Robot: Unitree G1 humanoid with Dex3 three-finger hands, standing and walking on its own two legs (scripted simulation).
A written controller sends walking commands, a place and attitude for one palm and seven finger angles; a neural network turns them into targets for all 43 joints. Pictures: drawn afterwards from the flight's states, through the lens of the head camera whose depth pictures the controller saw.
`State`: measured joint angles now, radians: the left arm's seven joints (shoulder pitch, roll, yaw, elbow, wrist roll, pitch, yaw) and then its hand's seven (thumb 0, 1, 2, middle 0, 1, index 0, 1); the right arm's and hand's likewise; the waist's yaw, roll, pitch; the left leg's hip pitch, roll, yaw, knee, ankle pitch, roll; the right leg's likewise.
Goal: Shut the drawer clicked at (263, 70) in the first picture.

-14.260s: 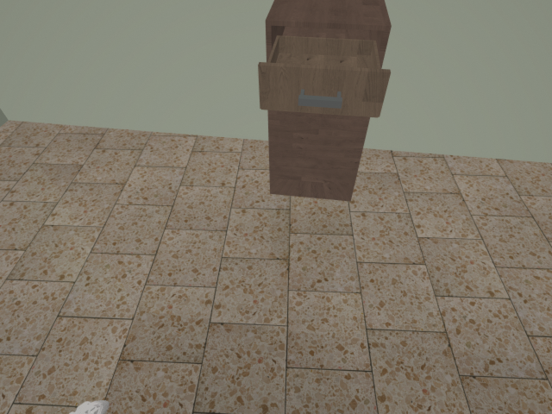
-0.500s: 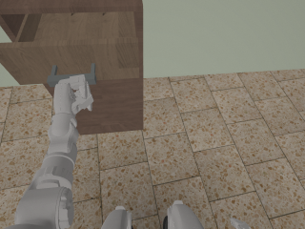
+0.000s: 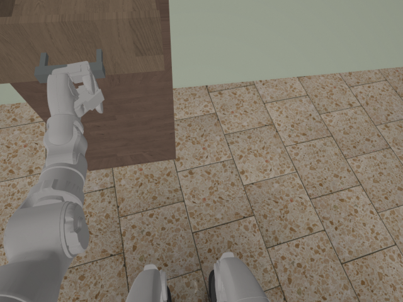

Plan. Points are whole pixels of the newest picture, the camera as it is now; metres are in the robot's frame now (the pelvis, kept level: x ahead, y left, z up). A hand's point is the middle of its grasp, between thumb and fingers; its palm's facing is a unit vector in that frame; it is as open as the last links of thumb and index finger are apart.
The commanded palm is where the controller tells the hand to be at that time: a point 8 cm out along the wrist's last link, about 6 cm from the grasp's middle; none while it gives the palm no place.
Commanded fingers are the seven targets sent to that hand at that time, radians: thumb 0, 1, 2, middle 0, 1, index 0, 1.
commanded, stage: push the drawer shut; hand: left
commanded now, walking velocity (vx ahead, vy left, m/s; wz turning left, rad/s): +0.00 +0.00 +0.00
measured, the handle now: (71, 64) +0.58 +0.21 +0.07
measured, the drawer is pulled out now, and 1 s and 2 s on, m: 0.07 0.00 0.00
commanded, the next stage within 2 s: pull the fist back off the drawer in 0.88 s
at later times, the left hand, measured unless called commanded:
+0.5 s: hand (98, 66) +0.58 +0.16 +0.07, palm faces +0.10 -1.00 -0.02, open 3.3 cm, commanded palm +0.56 +0.20 +0.06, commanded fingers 0.00 0.90 0.90 -1.40 -1.60 -1.40 -1.60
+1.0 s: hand (92, 62) +0.59 +0.18 +0.06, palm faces +0.09 -1.00 -0.03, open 3.1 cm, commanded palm +0.61 +0.19 +0.06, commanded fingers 0.00 0.90 0.90 -1.40 -1.60 -1.40 -1.60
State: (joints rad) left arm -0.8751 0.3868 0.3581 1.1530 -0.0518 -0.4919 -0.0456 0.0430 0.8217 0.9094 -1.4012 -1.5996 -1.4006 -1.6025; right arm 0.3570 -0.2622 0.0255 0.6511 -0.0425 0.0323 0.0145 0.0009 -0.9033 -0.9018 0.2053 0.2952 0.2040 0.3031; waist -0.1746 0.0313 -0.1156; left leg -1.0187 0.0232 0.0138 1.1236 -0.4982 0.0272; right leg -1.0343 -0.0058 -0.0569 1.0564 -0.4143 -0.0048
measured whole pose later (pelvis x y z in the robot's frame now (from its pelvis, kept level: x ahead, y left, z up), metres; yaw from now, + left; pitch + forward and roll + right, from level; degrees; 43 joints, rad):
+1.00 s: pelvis -0.01 +0.01 -0.02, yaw +0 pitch +30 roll -6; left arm -1.27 0.66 0.38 1.40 0.06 -0.38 -0.06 0.02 0.64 0.96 -1.40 -1.60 -1.40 -1.60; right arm 0.40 -0.27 0.09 0.64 -0.08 0.04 0.02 0.00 -0.90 -0.90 0.21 0.30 0.20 0.30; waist -0.30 0.05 -0.10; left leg -1.25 0.03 -0.05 1.22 -0.50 0.03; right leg -1.21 0.01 -0.12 1.09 -0.39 0.00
